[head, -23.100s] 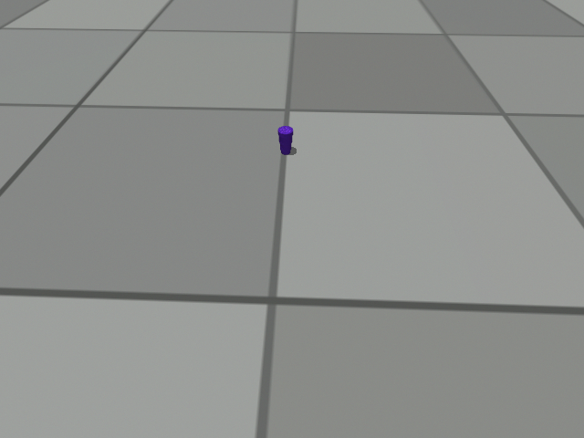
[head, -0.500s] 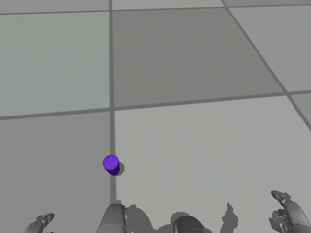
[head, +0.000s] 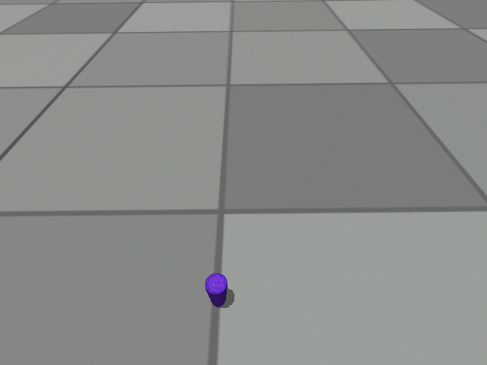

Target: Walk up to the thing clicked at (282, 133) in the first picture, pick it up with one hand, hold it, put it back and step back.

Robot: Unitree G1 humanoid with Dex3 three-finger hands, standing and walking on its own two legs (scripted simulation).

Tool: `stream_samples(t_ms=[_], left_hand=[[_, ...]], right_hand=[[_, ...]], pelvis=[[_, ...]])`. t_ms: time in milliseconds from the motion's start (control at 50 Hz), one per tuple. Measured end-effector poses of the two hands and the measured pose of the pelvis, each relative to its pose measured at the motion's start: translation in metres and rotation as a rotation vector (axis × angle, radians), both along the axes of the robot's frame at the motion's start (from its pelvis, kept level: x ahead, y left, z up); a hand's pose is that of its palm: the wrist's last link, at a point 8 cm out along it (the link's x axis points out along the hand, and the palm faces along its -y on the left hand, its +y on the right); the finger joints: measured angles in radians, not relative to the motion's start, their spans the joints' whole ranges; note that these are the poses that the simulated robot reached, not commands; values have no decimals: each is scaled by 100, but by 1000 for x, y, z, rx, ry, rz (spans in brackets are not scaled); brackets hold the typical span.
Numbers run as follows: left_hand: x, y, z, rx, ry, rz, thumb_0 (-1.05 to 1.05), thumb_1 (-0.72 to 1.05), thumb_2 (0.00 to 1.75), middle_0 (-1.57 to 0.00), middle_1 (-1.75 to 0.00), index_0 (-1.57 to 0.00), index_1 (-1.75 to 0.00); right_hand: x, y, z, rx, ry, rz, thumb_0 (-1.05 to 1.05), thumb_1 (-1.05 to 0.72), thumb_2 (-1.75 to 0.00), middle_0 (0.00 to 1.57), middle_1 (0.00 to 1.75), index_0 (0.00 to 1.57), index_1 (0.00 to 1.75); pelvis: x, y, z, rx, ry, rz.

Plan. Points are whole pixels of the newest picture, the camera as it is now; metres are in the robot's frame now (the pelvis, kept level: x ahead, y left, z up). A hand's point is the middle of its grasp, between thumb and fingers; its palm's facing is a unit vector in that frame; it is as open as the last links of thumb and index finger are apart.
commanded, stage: stand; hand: left
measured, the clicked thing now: (217, 292) +0.57 +0.12 -0.67
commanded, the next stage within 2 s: walk up in 0.98 s
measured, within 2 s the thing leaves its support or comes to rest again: neither
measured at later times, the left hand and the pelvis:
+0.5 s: hand out of the picture +0.10 +0.25 -0.13, palm faces -0.03 -0.94 -0.33, open 7.4 cm; pelvis +0.03 +0.01 +0.03, yaw +0 degrees
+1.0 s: hand out of the picture +0.13 +0.24 -0.12, palm faces -0.02 -0.94 -0.33, open 7.4 cm; pelvis +0.04 -0.01 +0.04, yaw +1 degrees
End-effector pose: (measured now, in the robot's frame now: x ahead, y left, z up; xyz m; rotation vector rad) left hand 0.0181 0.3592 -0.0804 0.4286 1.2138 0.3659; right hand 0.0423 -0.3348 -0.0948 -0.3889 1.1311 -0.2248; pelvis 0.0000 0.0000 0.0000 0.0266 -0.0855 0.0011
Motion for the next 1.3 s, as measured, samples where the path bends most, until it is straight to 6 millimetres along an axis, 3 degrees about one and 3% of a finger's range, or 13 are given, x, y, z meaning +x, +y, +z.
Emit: stream_samples(t_ms=[80,140,240,320,400,520,620,720,1000,1180,1300], left_hand=[[22,-8,-14,-80,-40,5,1,91,90,-20,-29,-20,-30],[32,-24,-20,-155,-59,-20,1,91,90,-20,-29,-19,-30],[33,-47,-28,-236,-7,-47,1,91,90,-21,-30,-20,-30],[35,-57,-31,-242,38,-54,1,91,90,-21,-30,-20,-30],[48,-63,-20,-217,35,-82,1,91,90,-21,-30,-20,-30],[83,-63,-7,-186,-35,-91,1,91,90,-21,-30,-20,-30],[108,-66,1,-175,-84,-104,1,91,90,-21,-30,-20,-30],[120,-71,3,-176,-100,-109,1,91,90,-21,-30,-20,-30],[102,-79,-7,-193,-13,-73,1,91,90,-21,-30,-20,-30],[81,-70,-15,-143,19,-68,1,91,90,-21,-30,-20,-30],[62,-66,-17,-128,8,-103,1,91,90,-21,-30,-20,-30]], right_hand=[[-15,18,14,-28,30,-51,0,-90,-90,21,30,20,30],[-14,28,23,-25,43,-69,1,-90,-90,21,30,20,30],[12,41,28,-4,16,-54,1,-90,-90,21,30,20,30],[39,44,18,29,-5,-33,1,-90,-90,21,30,20,30],[60,50,11,72,-13,-33,1,-90,-90,21,30,20,30],[77,57,5,114,4,-3,0,-90,-90,21,30,20,30],[84,52,7,119,5,-5,1,-90,-90,21,30,20,30],[85,43,10,106,17,-16,0,-90,-90,21,30,20,30],[74,24,13,76,91,-37,1,-90,-90,20,30,20,29],[63,5,2,38,112,-30,0,-90,-90,21,30,20,30],[40,1,-4,17,104,-31,0,-90,-90,20,30,20,29]], pelvis=[[-1,7,9,5,-8,1],[3,11,17,-17,-6,7],[12,14,23,-25,18,-3],[19,11,20,-17,34,-15],[24,9,24,-34,36,-10],[30,4,29,-29,35,-1],[34,0,31,-25,36,3],[37,-4,33,-23,39,7],[38,-14,35,-26,55,12],[4,-22,24,-16,62,-1],[-23,-16,16,-12,48,-10]])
